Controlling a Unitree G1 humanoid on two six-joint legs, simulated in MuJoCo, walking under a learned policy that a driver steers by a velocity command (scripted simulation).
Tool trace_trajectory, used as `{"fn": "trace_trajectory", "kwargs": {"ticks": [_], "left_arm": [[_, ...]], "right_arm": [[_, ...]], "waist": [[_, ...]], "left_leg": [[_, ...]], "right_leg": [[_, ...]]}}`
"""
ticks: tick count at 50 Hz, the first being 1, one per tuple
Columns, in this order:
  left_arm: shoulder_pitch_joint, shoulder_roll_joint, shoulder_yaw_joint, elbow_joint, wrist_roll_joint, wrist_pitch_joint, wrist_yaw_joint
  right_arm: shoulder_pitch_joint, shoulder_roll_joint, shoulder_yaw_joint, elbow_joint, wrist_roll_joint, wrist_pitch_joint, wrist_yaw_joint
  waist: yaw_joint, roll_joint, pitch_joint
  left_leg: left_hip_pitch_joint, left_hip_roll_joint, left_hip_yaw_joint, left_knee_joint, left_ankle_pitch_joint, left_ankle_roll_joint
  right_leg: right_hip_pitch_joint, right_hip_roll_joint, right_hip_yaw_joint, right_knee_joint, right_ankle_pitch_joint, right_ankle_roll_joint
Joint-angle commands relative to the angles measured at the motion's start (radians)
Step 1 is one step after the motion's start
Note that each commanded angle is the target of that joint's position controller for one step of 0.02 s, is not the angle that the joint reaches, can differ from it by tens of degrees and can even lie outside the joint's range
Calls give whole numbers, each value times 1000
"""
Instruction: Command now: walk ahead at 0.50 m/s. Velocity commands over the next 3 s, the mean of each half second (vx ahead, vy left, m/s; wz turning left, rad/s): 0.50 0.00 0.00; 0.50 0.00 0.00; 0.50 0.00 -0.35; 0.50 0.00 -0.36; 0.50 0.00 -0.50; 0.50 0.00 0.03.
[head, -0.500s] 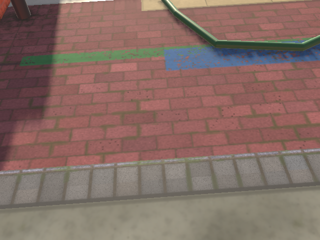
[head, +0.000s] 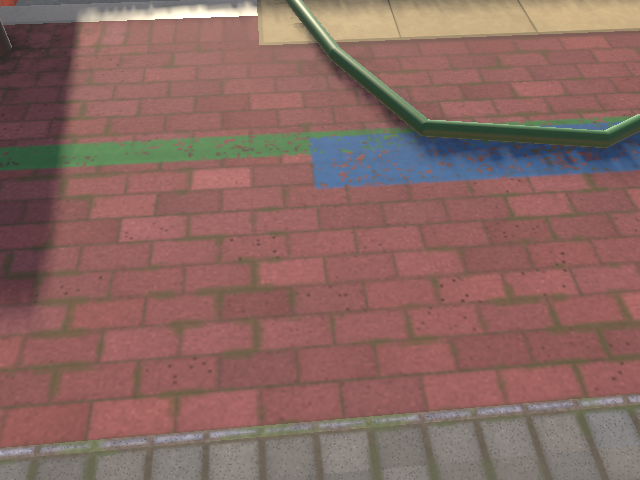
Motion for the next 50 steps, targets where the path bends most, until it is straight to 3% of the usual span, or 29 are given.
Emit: {"fn": "trace_trajectory", "kwargs": {"ticks": [1, 6, 11, 13, 15, 16, 17, 18, 19, 20, 21, 23, 25, 29, 30, 32, 33, 34, 36, 38, 40, 42, 43, 44, 45, 46, 47, 49, 50], "left_arm": [[-3, 29, 3, -46, -1, 14, -10], [-188, 14, -12, -111, -16, 9, -16], [-276, 31, -12, -155, -18, -2, -11], [-204, 51, -1, -142, -19, -9, -4], [62, 86, 24, -57, -12, -23, 10], [238, 145, 45, -11, 11, -32, 20], [315, 251, 69, -7, 29, -32, 21], [265, 222, 66, -6, -15, -13, 10], [148, 171, 51, -19, -25, -9, 10], [85, 108, 34, -29, -22, -15, 7], [69, 75, 23, -20, -16, -24, 10], [103, 41, 7, 9, -21, -44, 17], [151, 72, 12, 26, -24, -60, 15], [216, 97, 10, 32, -30, -60, 14], [192, 98, 6, 22, -34, -60, 15], [218, 116, 8, 34, -32, -59, 16], [240, 115, 7, 41, -32, -58, 16], [269, 127, 10, 49, -16, -60, 17], [298, 100, 2, 55, -11, -54, 21], [303, 111, 5, 53, 2, -43, 28], [232, 130, 10, 29, 2, -36, 32], [163, 144, 17, 16, -20, -34, 24], [178, 103, 11, -3, -28, -40, 17], [311, 40, 5, 7, -18, -41, 29], [224, 84, 14, -24, -17, -43, 25], [145, 135, 32, -38, -22, -36, 20], [120, 144, 40, -40, -24, -26, 15], [81, 107, 37, -51, -8, 19, -4], [48, 85, 28, -63, 7, 36, -13]], "right_arm": [[48, -87, -4, -38, 3, -16, -2], [146, -85, 4, -22, 5, -13, -3], [193, -100, 3, -3, -8, -5, -16], [158, -121, -3, -5, -8, -3, -22], [127, -142, -9, -7, 0, 4, -24], [114, -121, -3, -27, 12, 5, -19], [210, -6, 18, -60, 46, 6, -4], [181, -97, -9, -54, 30, 8, -1], [80, -116, -17, -92, 18, 8, 0], [10, -110, -16, -113, 16, 0, 4], [5, -93, -19, -108, 9, 4, 5], [58, -50, -15, -95, -10, 36, 11], [33, -41, -15, -109, -13, 61, 15], [-156, -61, -12, -181, -12, 77, 24], [-238, -66, -10, -215, -11, 71, 33], [-289, -39, 6, -234, -10, 68, 39], [-286, -43, 7, -233, -6, 70, 37], [-194, -77, -5, -185, -10, 72, 36], [-238, -108, -13, -200, -20, 63, 32], [-288, -112, -16, -218, -28, 51, 33], [-198, -112, -19, -186, -27, 39, 33], [162, -136, -42, -55, -27, 32, 31], [242, -242, -73, -31, -32, 26, 26], [87, -208, -41, -115, -19, 17, 36], [97, -233, -54, -98, 13, 19, 40], [38, -195, -43, -108, 11, 15, 39], [-24, -163, -32, -119, 12, 11, 38], [-44, -154, -22, -123, 1, 0, 22], [-23, -174, -31, -103, 1, -5, 13]], "waist": [[26, 67, 59], [-27, 85, 70], [-43, 94, 85], [3, 106, 48], [119, 95, -79], [182, 48, -183], [136, -160, -328], [135, -86, -338], [87, -53, -149], [72, -4, -58], [37, 9, -16], [-13, -15, -16], [-29, -16, -3], [-5, -30, 48], [3, -12, 72], [25, -65, 39], [26, -69, 22], [14, -89, -29], [26, -35, 6], [37, -18, 39], [-9, -20, 13], [-160, -29, -104], [-184, 192, -118], [-13, 240, -133], [-66, 190, -59], [-35, 101, 27], [4, 61, 89], [43, 74, 112], [46, 81, 116]], "left_leg": [[-20, 272, -216, -203, 226, 100], [82, 254, -157, -181, 380, 69], [249, 305, -150, -109, 545, 85], [260, 308, -123, -5, 775, 66], [210, 275, -88, 288, 879, 35], [19, 233, -64, 551, 616, 14], [-346, 56, -27, 958, -138, -37], [-468, 25, -171, 1085, -309, -25], [-543, 90, -182, 1080, -231, -20], [-523, 126, -182, 1017, -156, -17], [-467, 151, -181, 955, -120, -21], [-365, 170, -174, 869, -104, -42], [-375, 171, -153, 815, -80, -56], [-484, 196, -118, 615, 84, -82], [-439, 180, -99, 489, 147, -87], [-306, 129, -43, 409, 229, -83], [-295, 123, -41, 392, 223, -81], [-299, 133, -50, 548, 308, -62], [-438, 166, -90, 553, 217, -44], [-483, 157, -84, 538, 102, -31], [-298, 106, -44, 470, -10, -6], [126, 62, -26, 314, 16, 33], [284, 236, -258, 158, 20, 106], [332, 462, -638, 134, 355, 141], [239, 472, -662, 6, 201, 230], [142, 465, -617, -10, 106, 229], [21, 426, -522, -17, 104, 196], [-104, 352, -401, -76, 32, 148], [-124, 324, -350, -106, 64, 144]], "right_leg": [[-85, -30, -21, -108, 113, 25], [-78, 8, -77, -369, 248, 26], [-82, 44, -95, -481, 171, -20], [50, 92, -112, -530, 94, -56], [353, 144, -124, -609, 102, -98], [616, 14, 17, -628, 65, -142], [917, -315, 509, -687, 6, -273], [875, -326, 689, -810, -87, -307], [727, -290, 522, -831, -135, -269], [584, -247, 407, -869, -46, -234], [490, -201, 315, -887, 67, -191], [396, -150, 203, -900, 219, -153], [374, -128, 155, -913, 290, -154], [399, -98, 98, -958, 310, -139], [355, -62, 54, -966, 365, -117], [336, -33, -5, -959, 491, -92], [372, -35, -13, -951, 503, -89], [444, -88, 0, -901, 552, -105], [561, -124, 20, -844, 540, -137], [628, -154, 39, -785, 614, -160], [561, -131, -8, -659, 798, -143], [369, -64, -38, -271, 790, -118], [148, 54, -95, 120, 358, -62], [-65, 147, 31, 311, -325, -56], [-182, 128, 49, 352, -268, -44], [-209, 78, 84, 313, -203, -36], [-168, 43, 92, 219, -166, -22], [-72, 17, 74, 67, -105, 8], [-50, 15, 24, 27, -61, 24]]}}
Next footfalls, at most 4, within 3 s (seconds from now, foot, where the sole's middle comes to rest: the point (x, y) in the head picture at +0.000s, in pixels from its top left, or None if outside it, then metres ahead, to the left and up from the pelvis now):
0.32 right None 0.35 -0.11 -0.78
0.82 left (295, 464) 0.53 0.06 -0.78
1.36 right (368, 349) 0.89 -0.12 -0.93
1.78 left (324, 261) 1.19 -0.01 -0.93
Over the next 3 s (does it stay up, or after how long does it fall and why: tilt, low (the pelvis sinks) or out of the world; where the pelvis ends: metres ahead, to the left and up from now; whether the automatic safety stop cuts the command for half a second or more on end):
stays up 1.55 -0.40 -0.17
